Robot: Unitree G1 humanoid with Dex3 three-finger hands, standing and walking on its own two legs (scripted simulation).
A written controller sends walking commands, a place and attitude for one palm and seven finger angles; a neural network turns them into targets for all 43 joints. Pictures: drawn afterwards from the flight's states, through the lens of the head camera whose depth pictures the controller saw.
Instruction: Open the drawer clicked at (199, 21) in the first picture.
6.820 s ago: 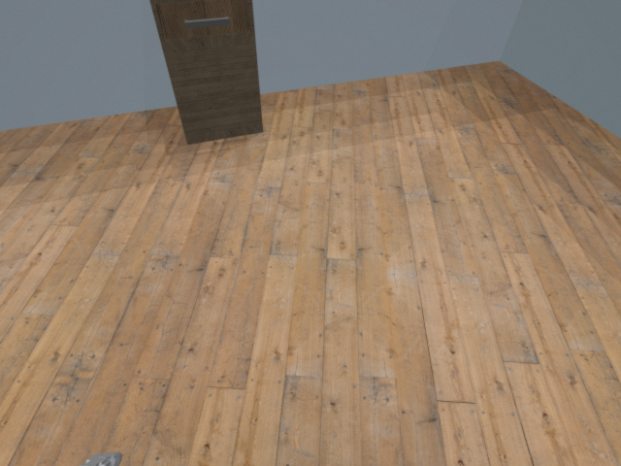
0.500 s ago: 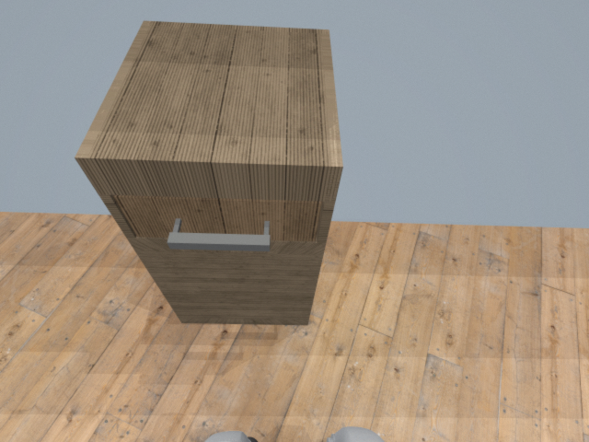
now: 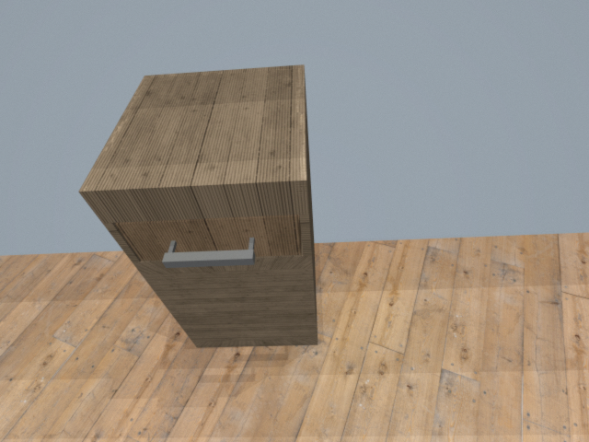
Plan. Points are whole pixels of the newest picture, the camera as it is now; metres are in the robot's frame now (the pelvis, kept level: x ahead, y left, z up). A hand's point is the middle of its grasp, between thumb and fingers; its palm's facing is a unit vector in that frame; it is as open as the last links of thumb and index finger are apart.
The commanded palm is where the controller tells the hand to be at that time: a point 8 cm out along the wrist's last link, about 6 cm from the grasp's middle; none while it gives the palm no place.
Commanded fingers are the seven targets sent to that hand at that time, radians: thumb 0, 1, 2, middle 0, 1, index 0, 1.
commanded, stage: come to a stop and stand still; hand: left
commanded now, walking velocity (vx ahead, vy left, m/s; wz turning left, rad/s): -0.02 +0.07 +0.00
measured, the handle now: (210, 251) +0.51 +0.24 -0.15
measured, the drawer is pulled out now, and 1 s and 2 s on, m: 0.00 0.00 0.00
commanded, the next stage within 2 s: look again from close up in 0.54 s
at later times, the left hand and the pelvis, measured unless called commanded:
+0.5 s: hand out of the picture +0.02 +0.21 -0.19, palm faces +0.05 -0.98 -0.19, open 7.3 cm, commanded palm none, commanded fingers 0.00 0.90 0.90 -0.20 -0.30 -0.20 -0.30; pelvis +0.01 +0.04 -0.01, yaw +0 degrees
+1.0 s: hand out of the picture +0.02 +0.22 -0.18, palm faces +0.00 -0.97 -0.24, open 7.4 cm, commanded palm none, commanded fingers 0.00 0.90 0.90 -0.20 -0.30 -0.20 -0.30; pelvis +0.00 +0.04 -0.02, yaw +0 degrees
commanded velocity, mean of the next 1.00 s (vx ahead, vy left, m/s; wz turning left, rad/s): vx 0.00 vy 0.00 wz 0.00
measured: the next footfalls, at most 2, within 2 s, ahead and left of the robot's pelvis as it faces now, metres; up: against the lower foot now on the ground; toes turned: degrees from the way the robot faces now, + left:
left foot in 0.18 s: +0.01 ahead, +0.16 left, +0.00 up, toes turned +3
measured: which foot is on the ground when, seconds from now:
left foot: up 0.00-0.16, down 0.18-1.00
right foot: down 0.00-1.00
